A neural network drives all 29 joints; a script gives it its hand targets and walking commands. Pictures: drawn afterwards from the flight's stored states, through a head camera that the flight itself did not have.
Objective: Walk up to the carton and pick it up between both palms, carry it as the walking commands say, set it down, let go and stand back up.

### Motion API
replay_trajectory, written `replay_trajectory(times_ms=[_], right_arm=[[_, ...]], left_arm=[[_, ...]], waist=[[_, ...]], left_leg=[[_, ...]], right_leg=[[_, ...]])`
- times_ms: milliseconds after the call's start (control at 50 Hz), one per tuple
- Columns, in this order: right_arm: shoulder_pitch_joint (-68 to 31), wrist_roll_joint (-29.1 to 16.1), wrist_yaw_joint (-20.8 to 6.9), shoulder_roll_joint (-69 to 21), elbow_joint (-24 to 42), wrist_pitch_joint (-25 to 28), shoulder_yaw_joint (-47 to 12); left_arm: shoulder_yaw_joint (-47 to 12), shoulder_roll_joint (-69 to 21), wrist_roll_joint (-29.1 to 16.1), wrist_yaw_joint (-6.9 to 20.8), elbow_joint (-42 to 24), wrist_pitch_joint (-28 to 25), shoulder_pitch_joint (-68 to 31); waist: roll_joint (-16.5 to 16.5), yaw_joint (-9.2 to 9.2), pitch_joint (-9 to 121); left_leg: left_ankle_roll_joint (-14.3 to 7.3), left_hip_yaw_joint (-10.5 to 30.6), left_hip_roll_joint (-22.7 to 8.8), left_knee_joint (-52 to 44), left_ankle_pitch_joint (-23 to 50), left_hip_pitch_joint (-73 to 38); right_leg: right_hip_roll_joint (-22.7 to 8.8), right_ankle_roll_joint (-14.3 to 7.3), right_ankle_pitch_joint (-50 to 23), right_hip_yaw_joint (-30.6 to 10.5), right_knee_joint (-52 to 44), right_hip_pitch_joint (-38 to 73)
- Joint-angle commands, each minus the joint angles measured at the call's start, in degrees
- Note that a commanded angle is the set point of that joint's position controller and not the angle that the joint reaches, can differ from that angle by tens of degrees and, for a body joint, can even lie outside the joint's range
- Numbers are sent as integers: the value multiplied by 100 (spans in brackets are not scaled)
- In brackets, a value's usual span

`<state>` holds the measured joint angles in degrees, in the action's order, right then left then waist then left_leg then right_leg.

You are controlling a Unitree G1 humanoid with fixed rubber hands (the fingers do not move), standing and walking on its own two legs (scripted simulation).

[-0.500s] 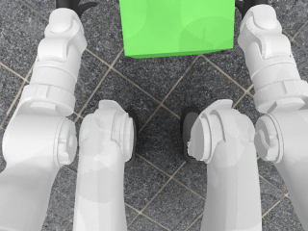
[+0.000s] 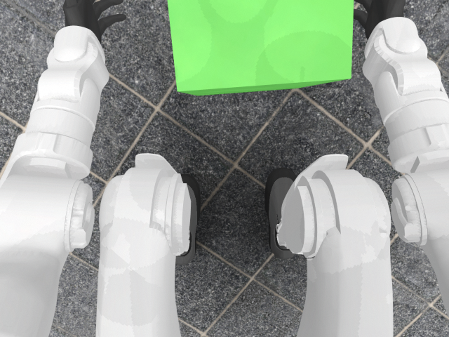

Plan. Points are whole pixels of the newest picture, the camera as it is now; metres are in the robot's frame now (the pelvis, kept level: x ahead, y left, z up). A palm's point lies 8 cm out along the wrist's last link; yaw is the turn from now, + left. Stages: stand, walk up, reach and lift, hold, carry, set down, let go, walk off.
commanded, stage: reach and lift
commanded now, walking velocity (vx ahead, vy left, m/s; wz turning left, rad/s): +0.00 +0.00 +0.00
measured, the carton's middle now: (249, 17) +0.53 -0.03 -0.22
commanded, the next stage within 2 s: none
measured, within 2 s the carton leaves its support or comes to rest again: leaves its support in 1.10 s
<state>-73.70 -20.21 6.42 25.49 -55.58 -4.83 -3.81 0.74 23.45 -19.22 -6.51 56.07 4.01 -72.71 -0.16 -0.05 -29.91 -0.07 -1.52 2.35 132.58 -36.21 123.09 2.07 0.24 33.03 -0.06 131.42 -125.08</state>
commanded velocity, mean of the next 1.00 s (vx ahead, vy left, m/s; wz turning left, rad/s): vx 0.00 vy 0.00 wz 0.00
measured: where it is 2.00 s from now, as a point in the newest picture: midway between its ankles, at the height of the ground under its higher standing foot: (234, 230)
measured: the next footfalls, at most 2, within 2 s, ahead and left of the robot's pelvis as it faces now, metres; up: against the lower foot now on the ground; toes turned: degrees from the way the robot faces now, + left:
none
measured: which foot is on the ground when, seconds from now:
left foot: down 0.00-1.00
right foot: down 0.00-1.00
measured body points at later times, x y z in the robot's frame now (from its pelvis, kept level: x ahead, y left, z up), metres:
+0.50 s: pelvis +0.00 +0.00 +0.01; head +0.37 +0.00 +0.26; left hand +0.53 +0.17 -0.18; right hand +0.55 -0.17 -0.17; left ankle +0.11 +0.11 -0.31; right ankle +0.12 -0.11 -0.31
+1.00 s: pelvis +0.00 -0.01 -0.01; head +0.35 +0.00 +0.27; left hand +0.54 +0.15 -0.17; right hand +0.55 -0.14 -0.17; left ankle +0.11 +0.11 -0.31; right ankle +0.12 -0.11 -0.31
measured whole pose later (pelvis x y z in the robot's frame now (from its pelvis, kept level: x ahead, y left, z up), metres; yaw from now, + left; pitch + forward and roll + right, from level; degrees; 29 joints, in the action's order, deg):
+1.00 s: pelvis +0.00 -0.01 -0.01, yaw +0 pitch +29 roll +1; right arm -85.9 -14.3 9.1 15.4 -73.6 -2.2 1.0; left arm 3.3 15.9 -14.8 -8.9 70.1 1.8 -82.9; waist 1.4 -0.9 -24.1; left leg 1.7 0.1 3.0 132.4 -34.4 127.4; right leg 2.3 -0.9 30.8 1.1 131.0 -129.7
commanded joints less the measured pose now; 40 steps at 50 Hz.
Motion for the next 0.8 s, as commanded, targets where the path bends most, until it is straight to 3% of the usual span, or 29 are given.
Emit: replay_trajectory(times_ms=[0, 100, 280, 420, 680, 700, 780], right_arm=[[-1664, 67, 25, -208, 549, 300, 505], [-1845, -28, -57, -487, 201, 349, 281], [-1889, -174, 28, -927, 148, 459, 7], [-1726, -47, 59, -1257, -187, 526, 73], [-2182, 205, -60, -2649, -423, 643, -67], [-2213, 279, -57, -2792, -451, 650, -32], [-3246, 415, -517, -5152, -431, 540, -538]], left_arm=[[346, 174, 162, -56, -643, -246, -1638], [-7, -215, 107, -10, -475, -268, -1750], [-299, -583, -69, -97, -783, -391, -1998], [-373, -897, -30, -89, -649, -430, -1909], [-385, -2310, 218, 61, -178, -495, -2044], [-384, -2472, 254, 88, -168, -501, -2098], [-1144, -4886, 229, 681, -186, -395, -3333]], waist=[[66, -228, 8991], [-22, -192, 8611], [-18, -129, 9453], [-140, -66, 9289], [39, -253, 9075], [53, -239, 9053], [76, -134, 8894]], left_leg=[[115, 86, -25, -1536, 2030, -3406], [116, 149, 12, -1572, 1999, -3337], [155, 141, 103, -1538, 2456, -3772], [183, 163, 159, -1547, 2471, -3567], [174, 134, 290, -1512, 2528, -3161], [175, 144, 311, -1528, 2502, -3110], [124, 117, 425, -1386, 2444, -2757]], right_leg=[[-76, 85, -1772, 91, -1200, 3659], [-67, 51, -1697, 88, -1196, 3341], [47, 79, -2160, 79, -1239, 3909], [115, 56, -2278, -4, -1305, 3881], [315, 65, -2447, -92, -1390, 3981], [337, 66, -2455, -89, -1395, 4007], [476, 1, -2423, -105, -1265, 3755]])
